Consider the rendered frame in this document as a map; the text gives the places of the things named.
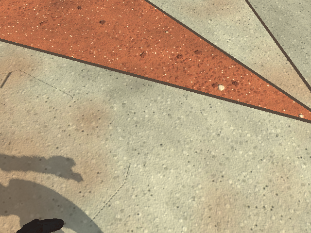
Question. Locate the robot left hand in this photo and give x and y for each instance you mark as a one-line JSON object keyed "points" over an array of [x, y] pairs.
{"points": [[47, 225]]}

